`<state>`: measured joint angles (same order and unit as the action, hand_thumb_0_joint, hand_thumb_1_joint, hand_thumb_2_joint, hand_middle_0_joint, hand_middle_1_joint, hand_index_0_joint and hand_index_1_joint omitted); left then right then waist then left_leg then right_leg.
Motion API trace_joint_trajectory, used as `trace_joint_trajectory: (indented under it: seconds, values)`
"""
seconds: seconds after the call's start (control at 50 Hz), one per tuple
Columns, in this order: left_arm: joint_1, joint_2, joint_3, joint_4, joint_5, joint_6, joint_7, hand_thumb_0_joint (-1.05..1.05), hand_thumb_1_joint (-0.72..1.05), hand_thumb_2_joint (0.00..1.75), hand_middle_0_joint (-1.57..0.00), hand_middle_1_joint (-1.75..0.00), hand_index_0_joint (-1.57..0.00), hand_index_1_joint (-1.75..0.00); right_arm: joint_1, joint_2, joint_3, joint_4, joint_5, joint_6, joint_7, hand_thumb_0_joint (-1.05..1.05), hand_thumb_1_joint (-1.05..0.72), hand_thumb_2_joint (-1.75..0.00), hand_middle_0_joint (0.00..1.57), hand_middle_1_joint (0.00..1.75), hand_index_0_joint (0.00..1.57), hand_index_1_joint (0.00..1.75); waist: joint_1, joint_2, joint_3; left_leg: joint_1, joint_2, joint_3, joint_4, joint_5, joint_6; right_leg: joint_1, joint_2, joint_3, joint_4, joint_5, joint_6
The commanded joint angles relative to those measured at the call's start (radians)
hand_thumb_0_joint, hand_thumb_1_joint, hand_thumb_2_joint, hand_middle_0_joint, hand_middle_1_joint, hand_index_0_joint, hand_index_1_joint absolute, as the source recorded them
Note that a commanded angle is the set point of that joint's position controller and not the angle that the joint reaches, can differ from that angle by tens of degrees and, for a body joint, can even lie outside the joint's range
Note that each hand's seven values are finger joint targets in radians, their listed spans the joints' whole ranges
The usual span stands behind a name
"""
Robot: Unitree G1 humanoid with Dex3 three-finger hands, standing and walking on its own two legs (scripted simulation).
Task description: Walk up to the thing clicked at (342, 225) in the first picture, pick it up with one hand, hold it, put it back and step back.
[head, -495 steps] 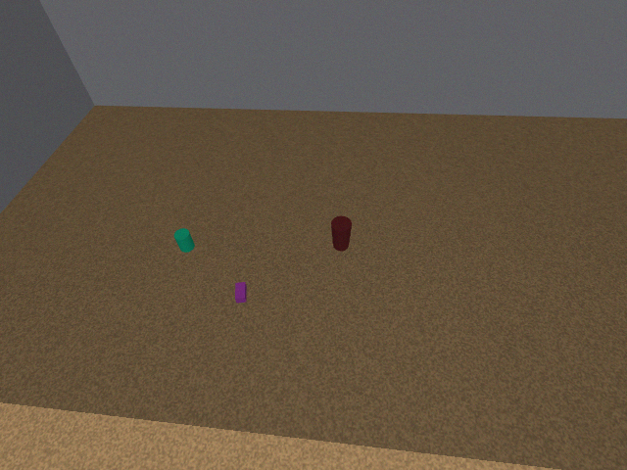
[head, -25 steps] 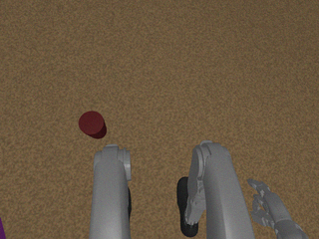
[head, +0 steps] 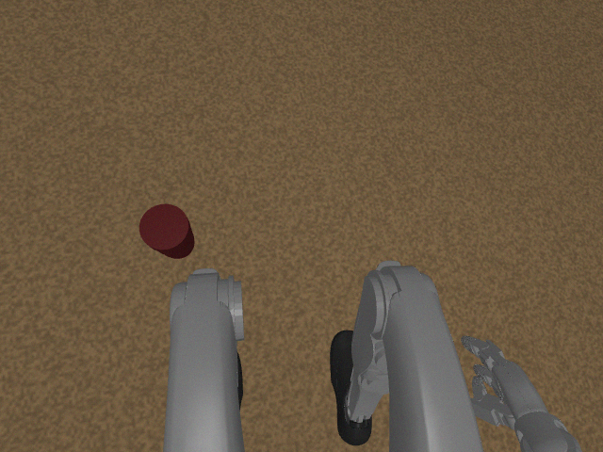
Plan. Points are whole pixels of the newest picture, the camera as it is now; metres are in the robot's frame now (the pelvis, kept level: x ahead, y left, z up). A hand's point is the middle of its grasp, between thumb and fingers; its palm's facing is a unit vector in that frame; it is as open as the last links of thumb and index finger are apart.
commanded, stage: approach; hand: left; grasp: from the side
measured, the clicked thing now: (172, 235) +0.42 +0.23 -0.30
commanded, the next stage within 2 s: close in in 0.38 s
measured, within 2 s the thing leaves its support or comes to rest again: neither
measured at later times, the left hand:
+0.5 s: hand (98, 250) +0.37 +0.32 -0.20, palm faces +0.08 -1.00 +0.04, open 17.4 cm
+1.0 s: hand (147, 250) +0.38 +0.26 -0.24, palm faces +0.10 -1.00 +0.00, open 17.7 cm
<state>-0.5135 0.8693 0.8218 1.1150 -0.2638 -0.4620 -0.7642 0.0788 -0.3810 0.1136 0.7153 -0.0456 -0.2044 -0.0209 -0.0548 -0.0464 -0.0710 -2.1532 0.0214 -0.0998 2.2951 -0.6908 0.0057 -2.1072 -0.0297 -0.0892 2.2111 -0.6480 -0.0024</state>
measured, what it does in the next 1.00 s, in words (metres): lowers itself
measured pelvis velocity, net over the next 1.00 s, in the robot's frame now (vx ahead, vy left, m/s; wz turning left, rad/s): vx -0.02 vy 0.02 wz -0.15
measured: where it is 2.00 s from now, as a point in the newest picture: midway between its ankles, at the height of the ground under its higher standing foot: (289, 414)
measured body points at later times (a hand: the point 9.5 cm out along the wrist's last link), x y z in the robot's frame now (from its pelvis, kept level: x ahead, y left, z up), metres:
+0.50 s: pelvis -0.01 +0.01 -0.07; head +0.22 +0.15 +0.29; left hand +0.36 +0.37 -0.20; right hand +0.18 -0.25 -0.13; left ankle +0.08 +0.12 -0.34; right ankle +0.11 -0.12 -0.34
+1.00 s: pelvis -0.02 +0.02 -0.09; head +0.19 +0.17 +0.27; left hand +0.37 +0.31 -0.24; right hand +0.12 -0.25 -0.12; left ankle +0.08 +0.12 -0.34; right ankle +0.11 -0.12 -0.34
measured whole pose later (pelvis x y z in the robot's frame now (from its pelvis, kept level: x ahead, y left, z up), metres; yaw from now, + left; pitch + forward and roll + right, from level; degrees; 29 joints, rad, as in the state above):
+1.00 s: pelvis -0.02 +0.02 -0.09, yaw -8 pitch +11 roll -16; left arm -0.48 0.72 0.50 1.35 -0.19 -1.10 -0.27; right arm -0.13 -0.40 0.44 0.63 -0.31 -0.09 0.13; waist -0.19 -0.23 0.25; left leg -2.21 0.02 -0.31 2.66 -0.68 0.02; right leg -2.07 0.03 -0.25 2.40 -0.56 0.05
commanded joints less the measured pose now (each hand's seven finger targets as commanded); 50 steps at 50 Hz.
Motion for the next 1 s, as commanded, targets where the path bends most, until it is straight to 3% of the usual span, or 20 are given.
trace_joint_trajectory:
  seconds: [0.0, 0.04, 0.1, 0.22, 0.3, 0.34, 0.38, 0.44, 0.48, 0.52, 0.62, 0.64, 0.68, 0.7, 0.76, 0.8, 0.86, 0.9, 0.96, 0.98]
  values:
    - [-0.13, 0.263, 0.028, -0.049, -0.063, -0.134, -0.029, 0.0, -0.54, 0.06, -0.07, -0.07, -0.04, -0.09, 0.079, -0.229, -0.065, -0.064, -0.014, -0.042, -0.007, 0.0, -0.91, -0.91, 0.2, 0.3, 0.2, 0.3, -0.021, 0.115, -0.492, 0.321, -0.01, 0.031, -0.219, 0.096, 0.027, 0.271, 0.047, -0.027, -0.181, 0.054, -0.031]
    - [-0.143, 0.244, 0.008, -0.012, -0.072, -0.181, -0.032, 0.0, -0.51, 0.06, -0.06, -0.07, -0.03, -0.09, 0.057, -0.238, -0.051, -0.07, -0.026, -0.046, -0.002, 0.0, -0.91, -0.91, 0.2, 0.3, 0.2, 0.3, -0.03, 0.129, -0.49, 0.322, -0.006, 0.027, -0.191, 0.107, 0.02, 0.266, 0.05, -0.034, -0.158, 0.066, -0.032]
    - [-0.154, 0.274, 0.028, -0.025, -0.085, -0.255, -0.029, 0.0, -0.48, 0.07, -0.06, -0.06, -0.03, -0.09, 0.028, -0.257, -0.033, -0.078, -0.045, -0.046, 0.007, 0.0, -0.9, -0.9, 0.2, 0.3, 0.2, 0.3, -0.021, 0.169, -0.506, 0.345, 0.0, 0.015, -0.165, 0.12, 0.01, 0.258, 0.054, -0.051, -0.117, 0.076, -0.033]
    - [-0.157, 0.325, 0.037, -0.071, -0.067, -0.368, 0.007, 0.0, -0.46, 0.08, -0.06, -0.07, -0.03, -0.1, -0.031, -0.29, 0.014, -0.079, -0.091, -0.024, 0.019, 0.0, -0.92, -0.91, 0.2, 0.3, 0.2, 0.3, -0.024, 0.308, -0.531, 0.429, 0.016, -0.014, -0.134, 0.154, -0.012, 0.236, 0.057, -0.083, -0.039, 0.11, -0.039]
    - [-0.123, 0.297, 0.007, -0.058, -0.034, -0.408, 0.046, 0.0, -0.48, 0.09, -0.06, -0.08, -0.03, -0.1, -0.077, -0.307, 0.043, -0.084, -0.125, 0.007, 0.026, 0.0, -0.92, -0.91, 0.2, 0.3, 0.2, 0.3, -0.035, 0.397, -0.509, 0.494, 0.03, -0.047, -0.134, 0.185, -0.032, 0.208, 0.061, -0.115, 0.01, 0.129, -0.042]
    - [-0.133, 0.249, -0.02, -0.111, -0.032, -0.433, 0.067, 0.0, -0.52, 0.09, -0.07, -0.09, -0.03, -0.11, -0.086, -0.306, 0.052, -0.075, -0.141, 0.019, 0.032, 0.0, -0.92, -0.91, 0.2, 0.3, 0.2, 0.3, -0.045, 0.445, -0.506, 0.53, 0.035, -0.058, -0.124, 0.213, -0.041, 0.183, 0.062, -0.126, 0.031, 0.142, -0.043]
    - [-0.152, 0.155, -0.077, -0.113, -0.036, -0.454, 0.089, 0.0, -0.55, 0.07, -0.07, -0.09, -0.04, -0.11, -0.105, -0.305, 0.059, -0.072, -0.153, 0.027, 0.04, 0.0, -0.93, -0.91, 0.2, 0.3, 0.2, 0.3, -0.083, 0.459, -0.466, 0.536, 0.039, -0.076, -0.115, 0.207, -0.047, 0.147, 0.064, -0.143, 0.045, 0.139, -0.042]
    - [-0.148, -0.009, -0.201, 0.024, -0.038, -0.479, 0.117, 0.0, -0.58, 0.07, -0.07, -0.09, -0.05, -0.11, -0.135, -0.308, 0.081, -0.071, -0.165, 0.031, 0.051, 0.0, -0.93, -0.91, 0.2, 0.3, 0.2, 0.3, -0.151, 0.368, -0.392, 0.483, 0.037, -0.098, -0.075, 0.192, -0.044, 0.147, 0.062, -0.167, 0.047, 0.156, -0.034]
    - [-0.175, 0.024, -0.209, 0.067, -0.03, -0.515, 0.154, 0.0, -0.61, 0.02, -0.06, -0.07, -0.05, -0.08, -0.15, -0.31, 0.101, -0.081, -0.176, 0.04, 0.056, 0.0, -0.94, -0.91, 0.2, 0.3, 0.2, 0.3, -0.168, 0.274, -0.354, 0.388, 0.031, -0.092, -0.027, 0.154, -0.028, 0.19, 0.067, -0.169, 0.032, 0.15, -0.024]
    - [-0.168, 0.092, -0.17, 0.075, -0.015, -0.556, 0.204, 0.0, -0.61, 0.0, -0.07, -0.08, -0.07, -0.08, -0.161, -0.309, 0.123, -0.09, -0.193, 0.051, 0.065, 0.0, -0.94, -0.91, 0.2, 0.3, 0.2, 0.3, -0.144, 0.254, -0.368, 0.357, 0.028, -0.085, 0.006, 0.171, -0.021, 0.245, 0.074, -0.169, 0.035, 0.177, -0.02]
    - [-0.155, 0.104, -0.131, 0.108, 0.005, -0.653, 0.327, 0.0, -0.61, 0.02, -0.07, -0.09, -0.07, -0.08, -0.198, -0.315, 0.171, -0.117, -0.224, 0.071, 0.092, 0.0, -0.93, -0.9, 0.2, 0.3, 0.2, 0.3, -0.139, 0.239, -0.345, 0.321, 0.024, -0.089, 0.021, 0.139, -0.019, 0.317, 0.09, -0.187, 0.029, 0.166, -0.013]
    - [-0.118, 0.064, -0.161, 0.142, 0.012, -0.66, 0.347, 0.0, -0.61, 0.03, -0.07, -0.09, -0.07, -0.08, -0.208, -0.312, 0.182, -0.118, -0.225, 0.074, 0.096, 0.0, -0.93, -0.9, 0.2, 0.3, 0.2, 0.3, -0.14, 0.236, -0.316, 0.312, 0.024, -0.088, 0.011, 0.111, -0.021, 0.311, 0.09, -0.19, 0.024, 0.139, -0.013]
    - [-0.146, 0.102, -0.139, 0.094, 0.032, -0.682, 0.386, 0.0, -0.6, 0.03, -0.07, -0.09, -0.07, -0.08, -0.211, -0.326, 0.181, -0.124, -0.237, 0.08, 0.102, 0.0, -0.93, -0.9, 0.2, 0.3, 0.2, 0.3, -0.141, 0.289, -0.315, 0.329, 0.026, -0.095, 0.002, 0.1, -0.028, 0.303, 0.093, -0.201, 0.031, 0.141, -0.014]
    - [-0.122, 0.077, -0.168, 0.122, 0.043, -0.683, 0.398, 0.0, -0.6, 0.03, -0.06, -0.09, -0.07, -0.08, -0.219, -0.325, 0.185, -0.12, -0.238, 0.085, 0.103, 0.0, -0.93, -0.9, 0.2, 0.3, 0.2, 0.3, -0.139, 0.299, -0.285, 0.323, 0.027, -0.094, -0.008, 0.073, -0.03, 0.286, 0.093, -0.203, 0.03, 0.119, -0.016]
    - [-0.114, 0.113, -0.167, 0.103, 0.079, -0.691, 0.44, 0.0, -0.6, 0.01, -0.07, -0.08, -0.08, -0.07, -0.219, -0.345, 0.18, -0.124, -0.25, 0.099, 0.108, 0.0, -0.93, -0.9, 0.2, 0.3, 0.2, 0.3, -0.161, 0.349, -0.244, 0.318, 0.033, -0.11, -0.025, 0.053, -0.035, 0.257, 0.092, -0.221, 0.044, 0.122, -0.018]
    - [-0.13, 0.047, -0.24, 0.083, 0.087, -0.693, 0.447, 0.0, -0.61, 0.01, -0.07, -0.07, -0.07, -0.06, -0.233, -0.346, 0.18, -0.132, -0.253, 0.106, 0.112, 0.0, -0.93, -0.9, 0.2, 0.3, 0.2, 0.3, -0.184, 0.351, -0.222, 0.329, 0.036, -0.123, -0.035, 0.031, -0.04, 0.233, 0.09, -0.231, 0.044, 0.121, -0.017]
    - [-0.149, -0.008, -0.306, 0.057, 0.072, -0.696, 0.459, 0.0, -0.61, 0.0, -0.07, -0.06, -0.08, -0.05, -0.233, -0.351, 0.185, -0.133, -0.261, 0.106, 0.121, 0.0, -0.94, -0.9, 0.2, 0.3, 0.2, 0.3, -0.218, 0.333, -0.226, 0.339, 0.035, -0.139, -0.021, 0.042, -0.039, 0.236, 0.092, -0.239, 0.042, 0.147, -0.012]
    - [-0.158, -0.019, -0.333, 0.085, 0.065, -0.7, 0.48, 0.0, -0.61, 0.0, -0.07, -0.07, -0.08, -0.05, -0.236, -0.353, 0.188, -0.138, -0.262, 0.106, 0.126, 0.0, -0.93, -0.9, 0.2, 0.3, 0.2, 0.3, -0.234, 0.282, -0.195, 0.285, 0.031, -0.146, -0.012, -0.011, -0.028, 0.231, 0.094, -0.243, 0.034, 0.117, -0.008]
    - [-0.189, -0.032, -0.343, 0.125, 0.061, -0.716, 0.521, 0.0, -0.61, 0.0, -0.06, -0.06, -0.07, -0.05, -0.226, -0.364, 0.197, -0.137, -0.267, 0.109, 0.135, 0.0, -0.93, -0.9, 0.2, 0.3, 0.2, 0.3, -0.257, 0.253, -0.178, 0.295, 0.031, -0.176, -0.016, -0.034, -0.032, 0.221, 0.093, -0.258, 0.039, 0.106, -0.001]
    - [-0.184, -0.032, -0.337, 0.131, 0.057, -0.722, 0.534, 0.0, -0.61, 0.01, -0.07, -0.07, -0.08, -0.05, -0.219, -0.366, 0.202, -0.139, -0.271, 0.111, 0.138, 0.0, -0.92, -0.9, 0.2, 0.3, 0.2, 0.3, -0.248, 0.244, -0.176, 0.295, 0.03, -0.179, -0.015, -0.025, -0.031, 0.231, 0.094, -0.258, 0.037, 0.113, -0.001]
